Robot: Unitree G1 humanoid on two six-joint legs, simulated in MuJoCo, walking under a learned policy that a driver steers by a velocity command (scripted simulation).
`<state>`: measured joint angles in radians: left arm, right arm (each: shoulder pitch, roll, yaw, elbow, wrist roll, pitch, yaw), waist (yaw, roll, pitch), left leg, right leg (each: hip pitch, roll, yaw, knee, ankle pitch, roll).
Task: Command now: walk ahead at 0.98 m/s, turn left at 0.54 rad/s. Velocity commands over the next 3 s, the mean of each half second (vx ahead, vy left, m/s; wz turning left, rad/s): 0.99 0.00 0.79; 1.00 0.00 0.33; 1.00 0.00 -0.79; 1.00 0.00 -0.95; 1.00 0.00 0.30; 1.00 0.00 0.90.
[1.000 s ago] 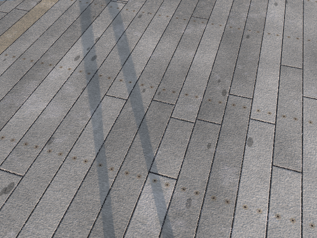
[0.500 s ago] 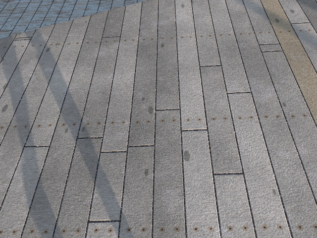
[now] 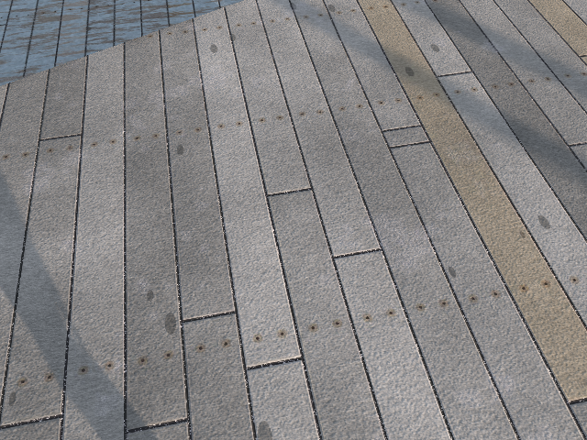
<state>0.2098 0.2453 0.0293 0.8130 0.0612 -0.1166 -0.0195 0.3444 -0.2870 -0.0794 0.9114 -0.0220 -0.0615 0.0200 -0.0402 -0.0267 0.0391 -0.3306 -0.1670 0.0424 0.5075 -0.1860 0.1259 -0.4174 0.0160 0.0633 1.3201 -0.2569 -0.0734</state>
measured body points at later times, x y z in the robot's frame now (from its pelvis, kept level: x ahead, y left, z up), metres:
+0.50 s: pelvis +0.44 -0.01 +0.01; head +0.47 +0.00 +0.46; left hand +0.36 +0.28 -0.10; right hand +0.71 -0.22 -0.08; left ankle +0.40 +0.08 -0.62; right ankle +0.44 -0.15 -0.72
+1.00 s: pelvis +0.82 +0.23 +0.01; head +0.83 +0.24 +0.46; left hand +0.78 +0.50 -0.11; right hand +0.98 +0.00 -0.12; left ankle +0.73 +0.20 -0.72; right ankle +1.03 +0.16 -0.64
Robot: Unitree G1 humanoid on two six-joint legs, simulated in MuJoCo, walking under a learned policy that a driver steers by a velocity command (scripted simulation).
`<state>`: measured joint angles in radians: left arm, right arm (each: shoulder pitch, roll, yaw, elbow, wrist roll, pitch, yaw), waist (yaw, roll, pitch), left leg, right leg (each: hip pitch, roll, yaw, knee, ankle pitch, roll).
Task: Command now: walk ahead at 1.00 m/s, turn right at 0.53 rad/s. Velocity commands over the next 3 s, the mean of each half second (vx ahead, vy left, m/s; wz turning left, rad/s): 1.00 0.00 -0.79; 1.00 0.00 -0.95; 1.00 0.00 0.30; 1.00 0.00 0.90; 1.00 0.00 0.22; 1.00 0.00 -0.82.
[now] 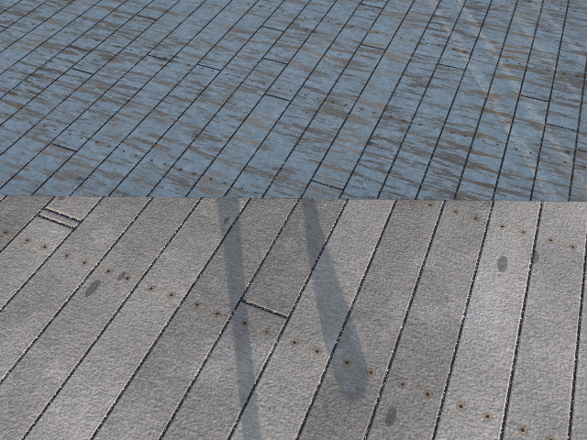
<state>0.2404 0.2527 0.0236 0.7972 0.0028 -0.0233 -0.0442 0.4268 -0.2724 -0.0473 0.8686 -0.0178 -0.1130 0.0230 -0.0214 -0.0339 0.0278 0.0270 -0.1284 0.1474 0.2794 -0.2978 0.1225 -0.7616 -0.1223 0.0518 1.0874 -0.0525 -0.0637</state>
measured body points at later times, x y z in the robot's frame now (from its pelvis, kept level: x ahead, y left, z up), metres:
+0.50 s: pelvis +0.45 -0.08 +0.00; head +0.48 -0.09 +0.45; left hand +0.53 +0.20 -0.12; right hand +0.62 -0.36 -0.05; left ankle +0.71 +0.04 -0.67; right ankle +0.34 -0.07 -0.73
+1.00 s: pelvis +0.85 -0.26 -0.02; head +0.87 -0.28 +0.43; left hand +1.20 -0.35 -0.05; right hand +0.58 -0.37 -0.14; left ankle +0.80 -0.04 -0.73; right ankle +0.91 -0.46 -0.68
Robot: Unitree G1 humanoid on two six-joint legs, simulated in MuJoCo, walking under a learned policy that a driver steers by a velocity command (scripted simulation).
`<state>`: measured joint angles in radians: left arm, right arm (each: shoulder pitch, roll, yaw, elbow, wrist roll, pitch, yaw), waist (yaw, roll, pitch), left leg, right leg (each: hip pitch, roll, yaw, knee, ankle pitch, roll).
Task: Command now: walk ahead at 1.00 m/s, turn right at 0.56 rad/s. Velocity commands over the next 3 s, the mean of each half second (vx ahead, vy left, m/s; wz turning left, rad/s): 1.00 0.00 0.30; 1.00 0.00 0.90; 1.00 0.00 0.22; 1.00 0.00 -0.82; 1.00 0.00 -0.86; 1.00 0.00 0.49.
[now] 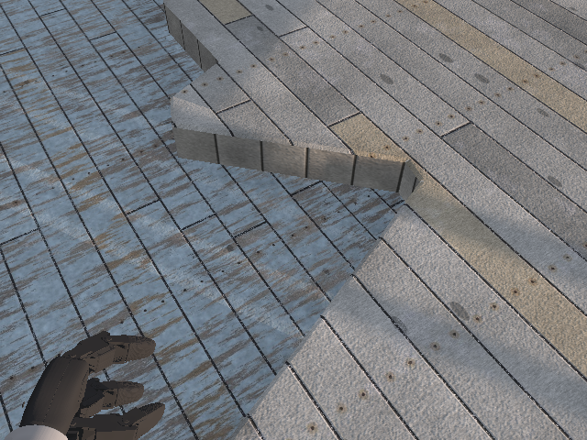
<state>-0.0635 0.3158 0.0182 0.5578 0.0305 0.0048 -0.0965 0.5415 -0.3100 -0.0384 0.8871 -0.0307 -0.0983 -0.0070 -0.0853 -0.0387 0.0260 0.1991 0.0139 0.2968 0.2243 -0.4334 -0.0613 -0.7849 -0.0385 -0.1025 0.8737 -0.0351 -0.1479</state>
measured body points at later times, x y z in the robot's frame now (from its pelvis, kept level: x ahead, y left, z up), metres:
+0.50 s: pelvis +0.46 +0.02 -0.04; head +0.48 +0.03 +0.41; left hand +0.41 +0.30 -0.17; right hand +0.66 -0.21 -0.13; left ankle +0.62 +0.12 -0.74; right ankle +0.23 -0.06 -0.71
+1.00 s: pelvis +0.90 +0.11 -0.16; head +0.93 +0.11 +0.29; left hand +1.05 +0.42 -0.18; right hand +1.02 -0.16 -0.29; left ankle +0.65 +0.10 -0.81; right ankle +1.09 +0.04 -0.87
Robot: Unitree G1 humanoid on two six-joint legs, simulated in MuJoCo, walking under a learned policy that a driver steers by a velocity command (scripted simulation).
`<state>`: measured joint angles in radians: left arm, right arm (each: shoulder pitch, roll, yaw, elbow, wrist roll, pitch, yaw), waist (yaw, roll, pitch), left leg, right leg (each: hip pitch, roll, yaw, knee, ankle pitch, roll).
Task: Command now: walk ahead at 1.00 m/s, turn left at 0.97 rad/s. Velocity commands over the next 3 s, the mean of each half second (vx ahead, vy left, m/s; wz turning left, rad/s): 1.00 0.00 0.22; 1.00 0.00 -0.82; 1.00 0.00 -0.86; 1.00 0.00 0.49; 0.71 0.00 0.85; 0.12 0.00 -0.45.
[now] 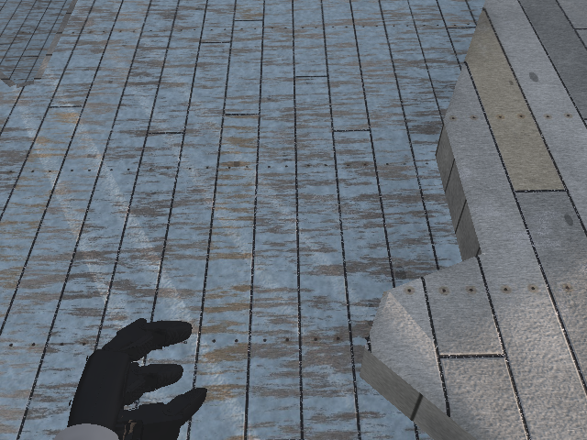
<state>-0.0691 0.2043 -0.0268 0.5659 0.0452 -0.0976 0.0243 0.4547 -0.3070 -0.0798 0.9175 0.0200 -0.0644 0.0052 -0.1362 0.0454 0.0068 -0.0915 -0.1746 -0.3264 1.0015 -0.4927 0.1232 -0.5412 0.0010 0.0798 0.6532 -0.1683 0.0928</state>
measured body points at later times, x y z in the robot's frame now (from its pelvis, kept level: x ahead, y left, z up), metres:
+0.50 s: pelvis +0.40 +0.05 +0.02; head +0.42 +0.07 +0.47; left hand +0.34 +0.31 -0.12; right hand +0.61 -0.15 -0.07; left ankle +0.41 +0.15 -0.71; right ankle +0.28 -0.12 -0.60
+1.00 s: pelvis +0.84 +0.00 +0.02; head +0.86 +0.00 +0.47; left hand +0.94 +0.28 -0.11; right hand +0.97 -0.26 -0.06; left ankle +0.87 +0.19 -0.60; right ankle +0.84 +0.00 -0.71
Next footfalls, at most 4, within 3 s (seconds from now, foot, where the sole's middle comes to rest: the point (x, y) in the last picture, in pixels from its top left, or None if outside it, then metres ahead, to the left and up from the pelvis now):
0.38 left None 0.45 0.16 -0.74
0.82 right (267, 287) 0.88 0.00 -0.74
1.26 left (255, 165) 1.34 -0.02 -0.74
1.68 right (384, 128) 1.45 -0.46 -0.74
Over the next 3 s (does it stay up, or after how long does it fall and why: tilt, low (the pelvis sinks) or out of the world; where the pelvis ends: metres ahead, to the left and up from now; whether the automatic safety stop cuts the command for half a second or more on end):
stays up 2.14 -0.59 0.03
